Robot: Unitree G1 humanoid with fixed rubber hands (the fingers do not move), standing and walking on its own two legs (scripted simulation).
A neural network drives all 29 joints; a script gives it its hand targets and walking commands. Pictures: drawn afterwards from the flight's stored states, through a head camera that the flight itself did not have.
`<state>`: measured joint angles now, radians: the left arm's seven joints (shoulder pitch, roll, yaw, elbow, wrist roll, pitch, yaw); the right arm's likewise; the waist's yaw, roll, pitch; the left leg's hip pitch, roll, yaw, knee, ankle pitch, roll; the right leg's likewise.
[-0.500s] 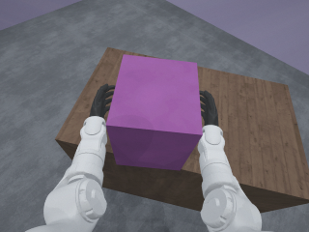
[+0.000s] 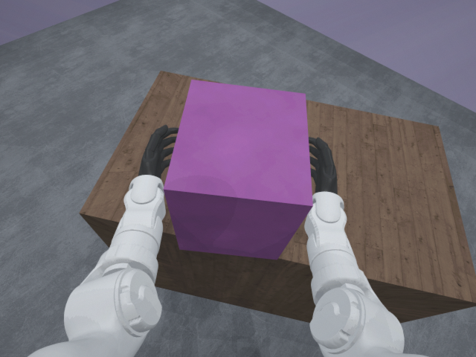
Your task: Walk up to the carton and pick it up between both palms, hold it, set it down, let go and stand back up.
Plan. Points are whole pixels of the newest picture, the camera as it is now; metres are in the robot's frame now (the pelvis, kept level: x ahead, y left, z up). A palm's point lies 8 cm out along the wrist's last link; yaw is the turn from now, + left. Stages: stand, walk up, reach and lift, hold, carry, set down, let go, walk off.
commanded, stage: reach and lift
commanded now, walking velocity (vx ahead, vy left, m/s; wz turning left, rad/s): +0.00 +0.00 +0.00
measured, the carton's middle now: (237, 177) +0.45 -0.01 -0.02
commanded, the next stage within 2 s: none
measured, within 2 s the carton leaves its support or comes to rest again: leaves its support in 0.04 s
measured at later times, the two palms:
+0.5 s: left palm (144, 181) +0.40 +0.15 +0.05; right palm (329, 190) +0.38 -0.15 +0.07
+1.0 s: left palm (140, 174) +0.39 +0.15 +0.08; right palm (336, 183) +0.37 -0.15 +0.10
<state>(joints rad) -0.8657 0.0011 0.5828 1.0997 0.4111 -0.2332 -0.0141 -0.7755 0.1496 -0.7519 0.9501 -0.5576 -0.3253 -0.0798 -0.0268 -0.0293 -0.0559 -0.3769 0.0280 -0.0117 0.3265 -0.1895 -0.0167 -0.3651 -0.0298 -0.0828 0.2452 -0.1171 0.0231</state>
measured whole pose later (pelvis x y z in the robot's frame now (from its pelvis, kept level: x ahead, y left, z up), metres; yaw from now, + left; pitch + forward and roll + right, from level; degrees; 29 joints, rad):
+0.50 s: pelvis -0.03 +0.00 +0.00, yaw -1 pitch +11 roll -1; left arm -0.85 -0.01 0.57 1.08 0.42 -0.22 0.01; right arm -0.80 0.11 -0.78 1.04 -0.55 -0.39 -0.07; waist -0.01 -0.06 -0.06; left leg -0.35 0.02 0.01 0.31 -0.15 -0.02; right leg -0.34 -0.03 -0.07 0.22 -0.07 0.02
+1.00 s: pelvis -0.02 +0.00 +0.00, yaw -2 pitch +3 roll -1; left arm -0.77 -0.01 0.46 0.92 0.32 -0.06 0.00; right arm -0.73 0.08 -0.47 0.96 -0.30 -0.25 -0.12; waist 0.00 -0.05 0.00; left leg -0.16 0.04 0.02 0.30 -0.18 -0.02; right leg -0.16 -0.02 -0.06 0.21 -0.09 0.02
